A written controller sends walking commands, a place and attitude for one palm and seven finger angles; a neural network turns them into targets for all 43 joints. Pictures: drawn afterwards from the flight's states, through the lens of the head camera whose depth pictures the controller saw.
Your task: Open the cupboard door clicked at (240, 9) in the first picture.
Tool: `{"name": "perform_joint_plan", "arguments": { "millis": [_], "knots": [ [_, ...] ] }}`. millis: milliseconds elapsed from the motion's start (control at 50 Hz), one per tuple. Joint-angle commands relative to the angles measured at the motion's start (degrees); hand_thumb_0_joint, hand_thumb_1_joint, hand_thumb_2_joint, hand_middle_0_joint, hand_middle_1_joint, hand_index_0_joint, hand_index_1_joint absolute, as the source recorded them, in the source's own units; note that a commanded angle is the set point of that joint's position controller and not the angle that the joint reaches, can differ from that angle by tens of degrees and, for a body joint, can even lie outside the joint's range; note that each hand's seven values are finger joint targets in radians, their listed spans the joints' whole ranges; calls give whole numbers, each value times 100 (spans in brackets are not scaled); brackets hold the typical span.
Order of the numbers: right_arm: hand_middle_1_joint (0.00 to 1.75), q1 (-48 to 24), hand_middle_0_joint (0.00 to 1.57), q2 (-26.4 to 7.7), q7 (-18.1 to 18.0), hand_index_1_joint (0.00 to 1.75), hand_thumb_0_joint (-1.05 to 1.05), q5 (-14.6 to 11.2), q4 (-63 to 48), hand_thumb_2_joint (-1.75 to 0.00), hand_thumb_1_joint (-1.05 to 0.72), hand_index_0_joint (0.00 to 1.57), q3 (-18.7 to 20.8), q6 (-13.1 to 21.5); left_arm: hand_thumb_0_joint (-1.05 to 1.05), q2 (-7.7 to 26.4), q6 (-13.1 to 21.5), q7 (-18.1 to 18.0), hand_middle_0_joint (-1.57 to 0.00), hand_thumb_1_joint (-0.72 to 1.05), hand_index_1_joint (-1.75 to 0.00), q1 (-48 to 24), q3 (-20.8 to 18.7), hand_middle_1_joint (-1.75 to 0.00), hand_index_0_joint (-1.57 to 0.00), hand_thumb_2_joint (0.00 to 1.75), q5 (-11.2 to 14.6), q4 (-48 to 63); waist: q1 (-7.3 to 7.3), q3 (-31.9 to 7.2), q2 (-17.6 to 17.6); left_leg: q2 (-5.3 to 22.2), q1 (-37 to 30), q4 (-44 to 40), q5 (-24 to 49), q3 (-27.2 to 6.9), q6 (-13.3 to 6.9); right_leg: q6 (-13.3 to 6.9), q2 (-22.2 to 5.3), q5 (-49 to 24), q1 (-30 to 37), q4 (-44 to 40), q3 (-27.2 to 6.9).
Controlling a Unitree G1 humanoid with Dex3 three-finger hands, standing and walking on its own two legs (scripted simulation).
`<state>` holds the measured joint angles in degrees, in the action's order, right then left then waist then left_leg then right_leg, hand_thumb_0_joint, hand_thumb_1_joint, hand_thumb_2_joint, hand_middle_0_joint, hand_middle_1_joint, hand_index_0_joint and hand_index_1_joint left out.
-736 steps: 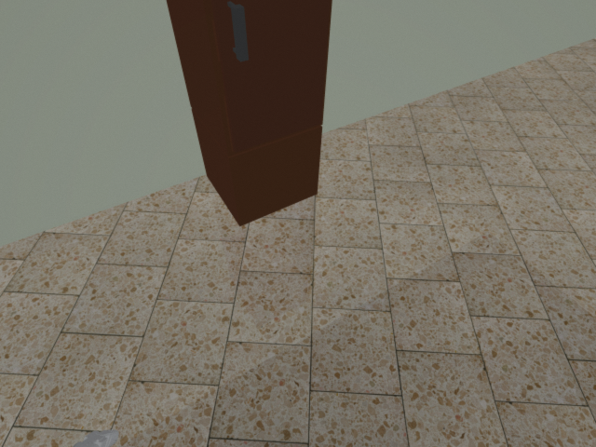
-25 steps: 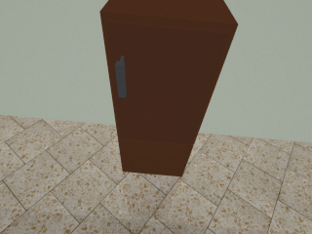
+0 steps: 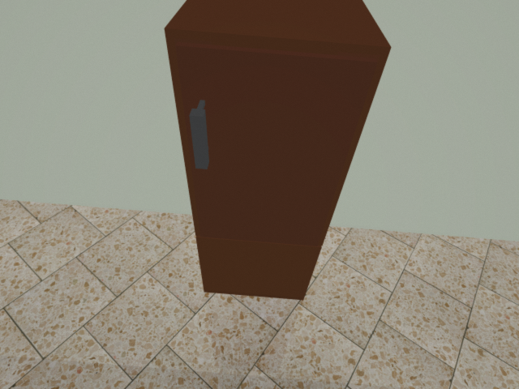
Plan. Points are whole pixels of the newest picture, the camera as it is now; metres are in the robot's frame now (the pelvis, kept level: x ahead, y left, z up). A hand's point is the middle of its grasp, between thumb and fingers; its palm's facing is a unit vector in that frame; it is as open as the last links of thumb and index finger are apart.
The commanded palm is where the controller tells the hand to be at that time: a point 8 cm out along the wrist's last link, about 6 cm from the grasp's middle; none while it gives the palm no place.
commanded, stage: shuffle to correct the standing spot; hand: left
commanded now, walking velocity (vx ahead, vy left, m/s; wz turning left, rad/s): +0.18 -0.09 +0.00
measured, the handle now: (202, 134) +0.60 +0.17 +0.07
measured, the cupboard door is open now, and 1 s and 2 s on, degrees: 0 0 0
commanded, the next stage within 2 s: come to a stop and stand still in 0.08 s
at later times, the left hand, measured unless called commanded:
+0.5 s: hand out of the picture +0.00 +0.11 -0.18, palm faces +0.07 -0.99 -0.09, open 7.3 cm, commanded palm none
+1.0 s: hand out of the picture +0.05 +0.17 -0.18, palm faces +0.03 -0.97 -0.23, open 7.3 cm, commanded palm none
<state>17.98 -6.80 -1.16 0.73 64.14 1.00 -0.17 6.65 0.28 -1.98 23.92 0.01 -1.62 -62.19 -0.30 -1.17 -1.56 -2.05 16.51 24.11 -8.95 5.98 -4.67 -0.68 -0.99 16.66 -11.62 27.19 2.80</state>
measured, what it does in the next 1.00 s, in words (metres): stands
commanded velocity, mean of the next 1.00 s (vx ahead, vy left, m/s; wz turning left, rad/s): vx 0.02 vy -0.01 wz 0.00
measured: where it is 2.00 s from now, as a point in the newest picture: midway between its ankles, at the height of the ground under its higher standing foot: outside the picture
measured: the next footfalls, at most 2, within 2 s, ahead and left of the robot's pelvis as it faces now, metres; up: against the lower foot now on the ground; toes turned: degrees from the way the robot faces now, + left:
none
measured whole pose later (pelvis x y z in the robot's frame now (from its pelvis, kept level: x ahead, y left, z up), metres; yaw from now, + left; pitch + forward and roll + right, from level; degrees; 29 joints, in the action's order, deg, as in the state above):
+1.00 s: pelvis +0.04 -0.01 -0.01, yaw +0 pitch -1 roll -1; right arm 17.3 -9.6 -2.3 1.0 59.0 1.1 1.0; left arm 9.2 0.8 -3.1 19.7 -0.1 -1.0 -58.8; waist 0.7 -0.1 1.0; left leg -0.5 15.7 31.8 -14.9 5.6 -3.6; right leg -0.6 -0.2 20.0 -8.4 29.9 3.6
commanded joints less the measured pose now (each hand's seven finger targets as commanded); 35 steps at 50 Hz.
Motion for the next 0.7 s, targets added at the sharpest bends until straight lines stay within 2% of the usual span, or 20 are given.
{"name": "perform_joint_plan", "arguments": {
  "millis": [0,60,120,140,160,180,200,220,260,280,320,340,360,400,480,560,680],
  "knots": [
    [30,197,20,-760,-30,30,0,34,-262,-90,-90,20,185,106,0,189,23,52,-20,90,-30,845,-95,-30,-20,90,-21,32,-90,721,395,1265,425,-1327,-2838,-1450,4,-187,-80,576,-304,-127,-44],
    [30,208,20,-661,-27,30,0,27,-289,-90,-90,20,188,133,0,220,71,63,-20,90,-30,881,-114,-30,-20,90,-15,50,-91,731,124,1099,411,-954,-2539,-1210,32,-269,-216,843,-320,-466,-328],
    [30,236,20,-455,-9,30,0,25,-341,-90,-90,20,131,152,0,352,114,49,-20,90,-30,819,-139,-30,-20,90,13,71,-21,937,-288,726,467,-154,-2006,-774,141,-424,-567,1500,-630,-988,-996],
    [30,249,20,-369,1,30,0,27,-360,-90,-90,20,107,150,0,402,121,41,-20,90,-30,808,-155,-30,-20,90,26,64,-4,995,-529,598,498,174,-1784,-575,178,-496,-688,1727,-702,-1159,-1193],
    [30,257,20,-290,9,30,0,21,-373,-90,-90,20,79,154,0,442,128,29,-20,90,-30,827,-164,-30,-20,90,37,61,14,1020,-688,501,523,505,-1498,-368,202,-569,-799,1824,-687,-1309,-1350],
    [30,270,20,-219,13,30,0,22,-383,-90,-90,20,41,175,0,434,138,13,-20,90,-30,782,-173,-30,-20,90,50,66,55,1001,-673,419,471,747,-1141,-246,237,-618,-895,1685,-705,-1365,-1439],
    [30,319,20,-146,10,30,0,17,-355,-90,-90,20,0,193,0,423,151,0,-20,90,-30,694,-165,-30,-20,90,68,81,101,958,-580,434,319,772,-855,-218,260,-629,-927,1373,-752,-1333,-1384],
    [30,375,20,-113,-5,30,0,10,-311,-90,-90,20,-34,215,0,349,166,-7,-20,90,-30,618,-140,-30,-20,90,75,84,146,954,-366,498,33,584,-587,-278,276,-586,-846,892,-893,-1178,-1201],
    [30,539,20,-189,-45,30,0,-15,-169,-90,-90,20,-52,239,0,229,160,-14,-20,90,-30,565,-82,-30,-20,90,65,71,145,918,163,744,-365,177,-235,-555,256,-376,-502,256,-984,-785,-773],
    [30,579,20,-262,-67,30,0,-16,-112,-90,-90,20,-50,244,0,164,141,-25,-20,90,-30,596,-72,-30,-20,90,59,40,109,939,486,895,-332,-59,-347,-775,211,-296,-377,152,-915,-605,-632],
    [30,572,20,-358,-99,30,0,-29,-68,-90,-90,20,-50,243,0,129,118,-30,-20,90,-30,675,-51,-30,-20,90,52,-26,16,893,695,1140,-86,-532,-625,-1117,67,-182,-271,-183,-472,-360,-346],
    [30,522,20,-385,-110,30,0,-30,-85,-90,-90,20,-43,241,0,112,113,-33,-20,90,-30,721,-41,-30,-20,90,53,-65,-35,844,560,1158,-28,-627,-643,-1182,33,-158,-266,-297,-293,-342,-316],
    [30,454,20,-382,-117,30,0,-38,-87,-90,-90,20,-43,250,0,101,114,-37,-20,90,-30,759,-33,-30,-20,90,46,-89,-81,863,453,1139,-30,-570,-362,-1117,18,-145,-307,-516,-202,-394,-324],
    [30,448,20,-319,-126,30,0,-35,-72,-90,-90,20,-60,258,0,100,132,-53,-20,90,-30,748,-13,-30,-20,90,65,-126,-65,705,176,976,-203,-357,97,-880,100,-154,-397,-811,-75,-541,-437],
    [30,485,20,-251,-138,30,0,-33,13,-90,-90,20,-83,280,0,135,167,-94,-20,90,-30,612,-10,-30,-20,90,91,-109,-20,354,9,886,-591,-123,1051,-701,164,-140,-501,-1437,139,-622,-495],
    [30,512,20,-230,-142,30,0,-30,81,-90,-90,20,-91,267,0,167,158,-114,-20,90,-30,474,-25,-30,-20,90,87,-61,-15,438,26,877,-599,-185,1195,-688,185,-133,-504,-1531,267,-666,-456],
    [30,463,20,-255,-140,30,0,-26,111,-90,-90,20,-100,236,0,205,126,-116,-20,90,-30,365,-32,-30,-20,90,93,-37,-25,593,69,863,-608,-336,1007,-708,203,-129,-504,-1307,252,-758,-469]
  ]
}}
